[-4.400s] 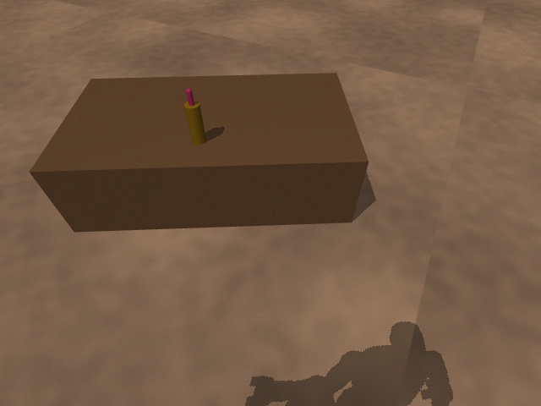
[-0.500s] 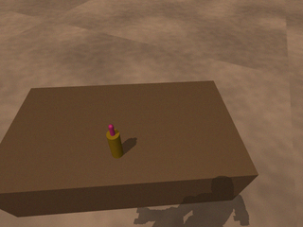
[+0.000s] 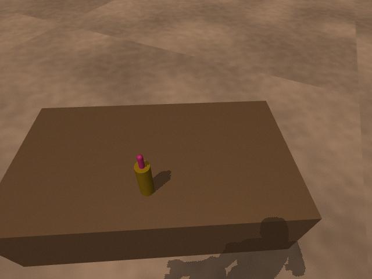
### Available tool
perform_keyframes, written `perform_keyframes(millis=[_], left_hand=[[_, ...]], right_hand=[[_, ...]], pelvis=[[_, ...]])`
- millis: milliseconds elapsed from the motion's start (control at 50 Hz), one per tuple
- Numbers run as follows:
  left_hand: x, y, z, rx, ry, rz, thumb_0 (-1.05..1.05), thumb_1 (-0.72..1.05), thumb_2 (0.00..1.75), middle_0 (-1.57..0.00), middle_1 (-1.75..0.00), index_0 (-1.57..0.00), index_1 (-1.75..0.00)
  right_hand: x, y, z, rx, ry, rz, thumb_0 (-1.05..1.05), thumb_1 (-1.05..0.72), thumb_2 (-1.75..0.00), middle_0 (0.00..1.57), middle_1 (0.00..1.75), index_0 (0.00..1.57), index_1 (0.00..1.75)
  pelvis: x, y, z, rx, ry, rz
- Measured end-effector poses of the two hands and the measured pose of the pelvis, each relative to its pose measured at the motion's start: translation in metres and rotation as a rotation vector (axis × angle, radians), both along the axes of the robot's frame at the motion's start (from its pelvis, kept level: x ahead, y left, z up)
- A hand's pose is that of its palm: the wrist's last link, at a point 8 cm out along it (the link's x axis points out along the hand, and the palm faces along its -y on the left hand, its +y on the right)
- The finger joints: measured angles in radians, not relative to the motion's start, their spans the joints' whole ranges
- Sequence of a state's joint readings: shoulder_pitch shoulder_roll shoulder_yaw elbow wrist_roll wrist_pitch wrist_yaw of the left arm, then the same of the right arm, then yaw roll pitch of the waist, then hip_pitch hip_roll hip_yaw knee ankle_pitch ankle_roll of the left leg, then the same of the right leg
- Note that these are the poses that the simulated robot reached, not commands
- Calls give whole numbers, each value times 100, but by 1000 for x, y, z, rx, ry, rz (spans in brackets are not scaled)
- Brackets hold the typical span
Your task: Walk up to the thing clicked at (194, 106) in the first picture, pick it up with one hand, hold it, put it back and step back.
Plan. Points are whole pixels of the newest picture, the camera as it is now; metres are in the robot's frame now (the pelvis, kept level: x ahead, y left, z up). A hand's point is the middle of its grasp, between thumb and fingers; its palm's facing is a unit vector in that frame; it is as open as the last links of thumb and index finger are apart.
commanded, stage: stand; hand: left
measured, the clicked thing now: (143, 174) +0.55 +0.18 -0.27
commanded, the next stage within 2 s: none
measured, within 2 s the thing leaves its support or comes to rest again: neither
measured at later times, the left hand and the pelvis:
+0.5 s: hand out of the picture +0.08 +0.25 -0.16, palm faces -0.02 -0.94 -0.34, open 7.3 cm; pelvis +0.01 +0.00 +0.00, yaw +0 degrees
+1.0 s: hand out of the picture +0.08 +0.25 -0.16, palm faces -0.01 -0.94 -0.34, open 7.3 cm; pelvis +0.01 +0.00 +0.00, yaw +0 degrees
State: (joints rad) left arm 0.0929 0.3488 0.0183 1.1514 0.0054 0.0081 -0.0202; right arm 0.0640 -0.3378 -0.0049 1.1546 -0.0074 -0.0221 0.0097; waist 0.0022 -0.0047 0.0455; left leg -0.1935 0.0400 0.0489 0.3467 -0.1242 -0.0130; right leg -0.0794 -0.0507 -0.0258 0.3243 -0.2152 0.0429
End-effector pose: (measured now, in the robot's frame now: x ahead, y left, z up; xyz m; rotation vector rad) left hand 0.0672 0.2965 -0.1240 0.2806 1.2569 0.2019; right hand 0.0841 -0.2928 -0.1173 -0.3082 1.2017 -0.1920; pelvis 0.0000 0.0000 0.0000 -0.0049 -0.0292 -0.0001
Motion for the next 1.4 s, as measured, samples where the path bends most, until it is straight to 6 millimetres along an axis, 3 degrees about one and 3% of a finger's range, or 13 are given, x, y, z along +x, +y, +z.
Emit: perform_keyframes(millis=[800, 1400], left_hand=[[17, 0, 4, 19, -27, -18, 0, 91, 89, -21, -30, -21, -30], [-7, 4, 2, 21, 14, -1, 0, 90, 89, -21, -30, -21, -30]], right_hand=[[9, -5, 0, -4, 14, -5, 1, -90, -90, 20, 30, 21, 30], [-5, -3, -2, -3, 46, -1, 1, -90, -90, 20, 30, 21, 30]], pelvis=[[14, -2, 0, 4, -6, 4], [10, 0, 0, 5, -4, 12]])
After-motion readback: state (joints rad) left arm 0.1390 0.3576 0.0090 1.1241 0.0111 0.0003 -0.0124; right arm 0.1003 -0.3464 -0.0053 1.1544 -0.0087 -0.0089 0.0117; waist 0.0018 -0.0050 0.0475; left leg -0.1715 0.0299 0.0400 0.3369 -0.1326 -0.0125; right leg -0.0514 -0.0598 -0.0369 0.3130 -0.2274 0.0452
